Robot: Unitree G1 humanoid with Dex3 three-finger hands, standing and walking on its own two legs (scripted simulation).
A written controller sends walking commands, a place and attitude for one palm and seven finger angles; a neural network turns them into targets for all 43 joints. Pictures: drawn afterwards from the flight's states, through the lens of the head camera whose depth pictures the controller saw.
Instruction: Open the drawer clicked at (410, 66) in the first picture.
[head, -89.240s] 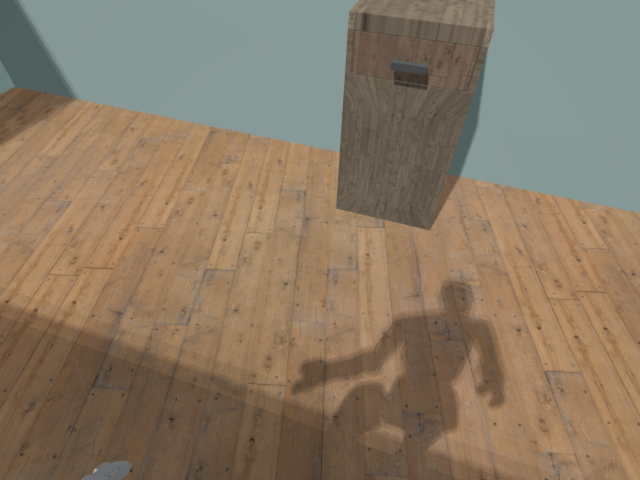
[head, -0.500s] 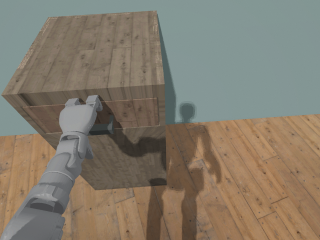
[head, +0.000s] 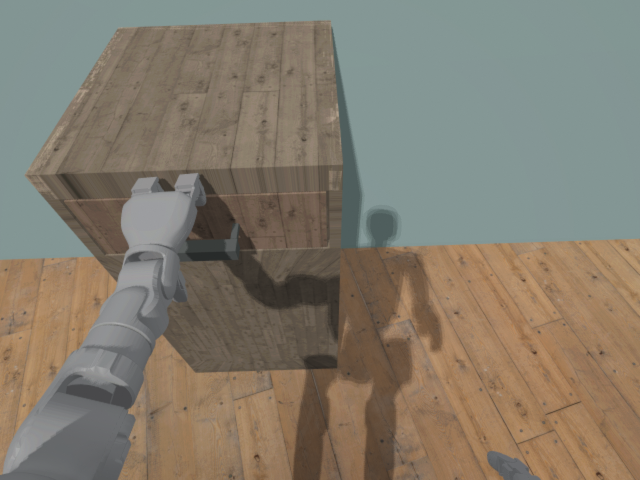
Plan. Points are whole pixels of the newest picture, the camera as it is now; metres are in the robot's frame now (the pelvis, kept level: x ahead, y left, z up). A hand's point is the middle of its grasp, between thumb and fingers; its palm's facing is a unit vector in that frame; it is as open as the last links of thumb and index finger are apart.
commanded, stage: move the hooked fingers above the handle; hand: left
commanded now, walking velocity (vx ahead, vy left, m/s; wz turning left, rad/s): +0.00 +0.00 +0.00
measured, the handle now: (203, 240) +0.47 +0.20 -0.03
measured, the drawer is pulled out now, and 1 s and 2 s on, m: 0.00 0.00 0.00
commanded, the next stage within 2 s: none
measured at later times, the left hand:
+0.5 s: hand (210, 235) +0.43 +0.17 +0.04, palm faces +0.08 -0.04 -1.00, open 13.6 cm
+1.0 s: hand (204, 231) +0.43 +0.17 +0.05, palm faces +0.15 -0.07 -0.99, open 13.8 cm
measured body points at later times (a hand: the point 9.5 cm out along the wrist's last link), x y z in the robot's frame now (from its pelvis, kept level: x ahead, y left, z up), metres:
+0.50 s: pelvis +0.01 +0.00 +0.00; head +0.06 -0.03 +0.45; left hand +0.42 +0.17 +0.09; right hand +0.11 -0.25 -0.14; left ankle +0.00 +0.09 -0.72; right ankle -0.02 -0.09 -0.72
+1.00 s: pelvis +0.00 +0.00 -0.01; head +0.06 -0.02 +0.44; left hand +0.42 +0.18 +0.10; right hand +0.10 -0.26 -0.14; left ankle +0.00 +0.09 -0.72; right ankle -0.01 -0.09 -0.72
